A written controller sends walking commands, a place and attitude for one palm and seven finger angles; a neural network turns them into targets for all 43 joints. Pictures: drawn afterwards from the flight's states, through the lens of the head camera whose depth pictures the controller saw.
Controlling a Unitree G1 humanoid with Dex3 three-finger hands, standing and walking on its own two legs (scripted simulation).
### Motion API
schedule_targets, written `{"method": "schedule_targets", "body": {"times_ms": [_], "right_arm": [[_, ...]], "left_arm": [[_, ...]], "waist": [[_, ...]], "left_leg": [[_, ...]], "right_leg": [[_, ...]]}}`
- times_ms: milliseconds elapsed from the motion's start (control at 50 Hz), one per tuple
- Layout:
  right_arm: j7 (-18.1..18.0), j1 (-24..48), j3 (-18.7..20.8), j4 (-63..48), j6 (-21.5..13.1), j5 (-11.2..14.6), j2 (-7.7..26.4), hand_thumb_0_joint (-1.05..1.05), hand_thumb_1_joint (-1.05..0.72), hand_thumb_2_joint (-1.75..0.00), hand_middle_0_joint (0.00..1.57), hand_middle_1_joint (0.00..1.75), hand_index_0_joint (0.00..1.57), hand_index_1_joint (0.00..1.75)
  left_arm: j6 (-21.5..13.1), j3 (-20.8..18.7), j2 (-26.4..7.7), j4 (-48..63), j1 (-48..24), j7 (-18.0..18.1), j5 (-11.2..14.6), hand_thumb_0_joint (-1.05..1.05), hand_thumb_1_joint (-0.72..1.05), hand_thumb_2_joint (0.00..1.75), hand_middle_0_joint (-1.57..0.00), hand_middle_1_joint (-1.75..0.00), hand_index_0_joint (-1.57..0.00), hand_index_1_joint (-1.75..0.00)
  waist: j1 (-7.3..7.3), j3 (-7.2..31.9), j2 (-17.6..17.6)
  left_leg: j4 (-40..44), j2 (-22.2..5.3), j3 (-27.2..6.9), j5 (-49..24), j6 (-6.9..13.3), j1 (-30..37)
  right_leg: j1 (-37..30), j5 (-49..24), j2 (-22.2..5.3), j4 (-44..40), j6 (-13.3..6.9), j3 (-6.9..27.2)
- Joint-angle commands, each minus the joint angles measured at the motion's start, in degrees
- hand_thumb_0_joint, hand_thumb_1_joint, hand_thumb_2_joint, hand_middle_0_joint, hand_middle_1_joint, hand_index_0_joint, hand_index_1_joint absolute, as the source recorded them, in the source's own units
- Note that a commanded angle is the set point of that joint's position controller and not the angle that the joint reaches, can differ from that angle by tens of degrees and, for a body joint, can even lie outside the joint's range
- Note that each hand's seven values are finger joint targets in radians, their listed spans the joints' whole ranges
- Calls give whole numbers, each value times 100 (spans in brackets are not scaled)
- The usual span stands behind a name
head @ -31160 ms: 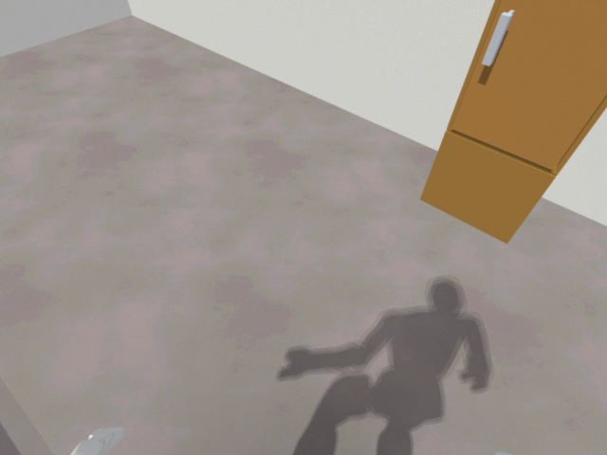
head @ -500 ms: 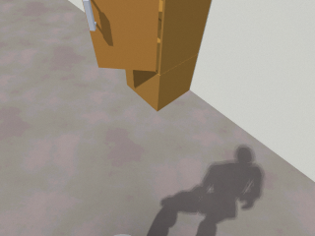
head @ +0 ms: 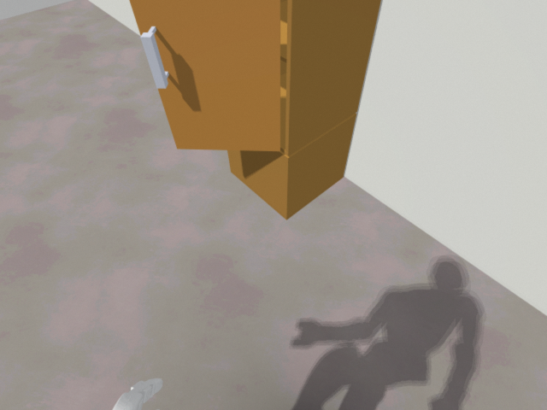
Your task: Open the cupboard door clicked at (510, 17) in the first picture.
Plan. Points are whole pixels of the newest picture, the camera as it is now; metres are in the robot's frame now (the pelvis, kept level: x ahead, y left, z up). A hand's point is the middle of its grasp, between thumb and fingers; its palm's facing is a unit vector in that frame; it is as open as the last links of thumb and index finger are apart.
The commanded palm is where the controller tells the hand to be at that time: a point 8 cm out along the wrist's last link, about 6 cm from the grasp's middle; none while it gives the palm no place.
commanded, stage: take the last steps up to it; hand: left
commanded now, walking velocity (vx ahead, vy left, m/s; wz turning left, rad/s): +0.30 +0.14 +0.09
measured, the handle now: (157, 57) +0.96 +0.35 +0.02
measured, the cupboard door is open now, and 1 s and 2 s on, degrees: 45 45 45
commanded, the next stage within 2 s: come to a stop and stand still in 0.92 s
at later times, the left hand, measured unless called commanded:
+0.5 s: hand out of the picture +0.08 +0.26 -0.18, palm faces +0.17 -0.97 -0.17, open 7.3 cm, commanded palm none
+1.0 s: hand (160, 243) +0.47 +0.27 -0.15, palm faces -0.02 -0.98 -0.19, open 7.3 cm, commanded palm none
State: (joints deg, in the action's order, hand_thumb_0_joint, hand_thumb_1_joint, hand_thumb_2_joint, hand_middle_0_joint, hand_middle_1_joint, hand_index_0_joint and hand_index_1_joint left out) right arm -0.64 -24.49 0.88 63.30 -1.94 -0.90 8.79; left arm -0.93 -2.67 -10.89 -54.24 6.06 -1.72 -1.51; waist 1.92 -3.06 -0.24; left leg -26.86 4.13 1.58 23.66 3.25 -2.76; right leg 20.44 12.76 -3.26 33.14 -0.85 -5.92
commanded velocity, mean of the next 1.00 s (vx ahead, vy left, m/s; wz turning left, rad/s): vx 0.26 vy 0.07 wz -0.04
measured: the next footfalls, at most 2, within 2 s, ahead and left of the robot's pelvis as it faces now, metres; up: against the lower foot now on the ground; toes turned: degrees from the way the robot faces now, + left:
left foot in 0.44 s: +0.28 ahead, +0.19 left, +0.00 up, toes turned +11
right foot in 0.94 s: +0.41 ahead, +0.00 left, +0.00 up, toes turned -7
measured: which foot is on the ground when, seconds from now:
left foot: down 0.00-0.00, up 0.02-0.42, down 0.44-0.94, up 0.96-1.00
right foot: down 0.00-0.44, up 0.46-0.92, down 0.94-1.00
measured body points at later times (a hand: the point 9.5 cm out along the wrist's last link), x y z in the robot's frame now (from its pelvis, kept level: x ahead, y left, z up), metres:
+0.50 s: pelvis +0.17 +0.09 -0.01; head +0.20 +0.11 +0.44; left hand +0.07 +0.31 -0.17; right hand +0.32 -0.14 -0.13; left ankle +0.24 +0.19 -0.73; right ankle +0.06 -0.08 -0.68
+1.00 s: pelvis +0.34 +0.10 +0.00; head +0.37 +0.09 +0.45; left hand +0.47 +0.32 -0.13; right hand +0.25 -0.11 -0.16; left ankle +0.25 +0.19 -0.70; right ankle +0.37 +0.01 -0.73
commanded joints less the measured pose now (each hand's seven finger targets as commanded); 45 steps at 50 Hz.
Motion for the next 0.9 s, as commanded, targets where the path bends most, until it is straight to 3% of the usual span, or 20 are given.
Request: {"method": "schedule_targets", "body": {"times_ms": [0,20,60,100,120,200,320,360,380,400,420,440,460,520,560,660,800,820,860,880], "right_arm": [[1,284,234,-577,-137,10,889,0,-90,-90,20,30,20,30],[16,560,271,-577,-98,8,827,0,-90,-90,20,30,20,30],[77,775,236,-527,19,-31,532,0,-90,-90,20,30,20,30],[144,566,200,-455,108,-55,300,0,-90,-90,20,30,20,30],[181,581,218,-436,121,-41,233,0,-90,-90,20,30,20,30],[267,956,221,-616,128,-47,159,0,-90,-90,20,30,20,30],[355,1689,235,-989,16,-23,319,0,-90,-90,20,30,20,30],[318,1249,259,-884,-34,-41,500,0,-90,-90,20,30,20,30],[264,678,311,-701,-69,-60,744,0,-90,-90,20,30,20,30],[180,-104,444,-512,-110,-129,1292,0,-90,-90,20,30,20,30],[87,-698,565,-415,-119,-140,1806,0,-90,-90,20,30,20,30],[-2,-661,518,-453,-56,-107,1804,0,-90,-90,20,30,20,30],[-23,-204,440,-566,-75,-97,1536,0,-90,-90,20,30,20,30],[-62,696,230,-796,-199,-63,914,0,-90,-90,20,30,20,30],[-74,688,206,-724,-260,-53,814,0,-90,-90,20,30,20,30],[-74,396,215,-542,-304,-71,718,0,-90,-90,20,30,20,30],[-82,-11,147,-223,-248,-108,709,0,-90,-90,20,30,20,30],[-82,-32,148,-182,-228,-111,711,0,-90,-90,20,30,20,30],[-92,-22,128,-117,-194,-94,706,0,-90,-90,20,30,20,30],[-87,34,116,-114,-197,-53,679,0,-90,-90,20,30,20,30]], "left_arm": [[-178,-403,-1504,-254,2152,202,70,0,90,90,-20,-30,-20,-30],[-177,-362,-1162,-164,1699,264,69,0,90,90,-20,-30,-20,-30],[-219,-189,-661,-97,1180,261,62,0,90,90,-20,-30,-20,-30],[-316,-137,-466,-145,1169,227,59,0,90,90,-20,-30,-20,-30],[-352,-152,-508,-214,1243,228,48,0,90,90,-20,-30,-20,-30],[-421,-185,-596,-384,1422,200,40,0,90,90,-20,-30,-20,-30],[-355,-210,-871,-630,1542,196,-24,0,90,90,-20,-30,-20,-30],[-300,-238,-935,-620,1387,195,-5,0,90,90,-20,-30,-20,-30],[-271,-218,-844,-604,1380,182,-1,0,90,90,-20,-30,-20,-30],[-244,-168,-576,-530,1530,153,27,0,90,90,-20,-30,-20,-30],[-240,-85,-308,-368,1576,141,65,0,90,90,-20,-30,-20,-30],[-227,-83,-371,-220,1213,160,64,0,90,90,-20,-30,-20,-30],[-233,-109,-360,-208,1046,152,57,0,90,90,-20,-30,-20,-30],[-116,-108,-278,-448,1229,97,3,0,90,90,-20,-30,-20,-30],[-57,-104,-156,-475,1399,88,-3,0,90,90,-20,-30,-20,-30],[-9,-95,-93,-218,841,75,-5,0,90,90,-20,-30,-20,-30],[-23,-32,-119,74,84,87,3,0,90,90,-20,-30,-20,-30],[-45,-33,-159,92,72,93,-2,0,90,90,-20,-30,-20,-30],[-66,-53,-189,-12,358,95,-6,0,90,90,-20,-30,-20,-30],[-106,-97,-323,-139,762,106,-4,0,90,90,-20,-30,-20,-30]], "waist": [[-967,755,1088],[-793,279,811],[-459,-347,793],[-285,-241,831],[-270,-147,712],[-306,-1,622],[-419,-207,1103],[-128,-128,941],[148,57,492],[435,602,-794],[538,1039,-2174],[558,992,-1570],[357,704,-904],[-137,275,-647],[-254,303,-576],[-242,129,-137],[-99,-35,-367],[-102,-80,-251],[-258,63,-127],[-458,269,-32]], "left_leg": [[-3900,-435,-285,995,-180,-3498],[-4124,-719,-481,469,-196,-3548],[-3941,-979,-451,-262,-316,-3310],[-3546,-1003,-194,-715,-443,-2967],[-3292,-991,-42,-824,-490,-2879],[-2200,-979,248,-1383,-604,-2842],[-909,-788,454,-1196,-451,-2230],[-357,-597,633,-1297,-377,-1226],[-130,-552,614,-1150,-325,-310],[104,-1367,-395,-891,-39,736],[832,-2533,-2196,-744,471,1241],[1191,-2792,-2453,-762,763,1047],[1243,-2682,-2109,-765,785,526],[1507,-2233,-1016,-1089,514,-783],[1630,-2078,-655,-1469,518,-805],[1825,-2070,-393,-2001,719,-488],[1395,-2016,-113,-3065,663,-174],[1215,-2005,-115,-3125,621,-228],[678,-1752,105,-3124,380,-442],[63,-1499,301,-3046,187,-751]], "right_leg": [[-3377,160,-2796,-1921,-1286,3494],[-2627,444,-2554,-2031,-1161,3048],[-1338,-14,-2031,-2235,-830,1883],[-1020,-632,-1690,-2345,-654,1059],[-1078,-839,-1616,-2340,-632,857],[-1295,-1320,-1456,-2283,-619,407],[-1290,-1035,-1574,-1986,-484,377],[-876,-820,-1423,-1521,-356,149],[-481,-901,-1176,-651,-249,-49],[253,22,-611,884,-37,-436],[1237,2189,61,2779,123,-447],[1631,2138,-49,3740,-19,270],[1789,1685,-270,4116,-79,413],[1330,721,-554,3921,8,578],[1223,507,-454,3583,44,507],[1280,76,-436,2236,78,429],[673,162,-172,755,-44,149],[426,251,-99,498,-76,94],[-446,-146,101,-142,-135,-70],[-1269,-553,59,-495,-203,54]]}}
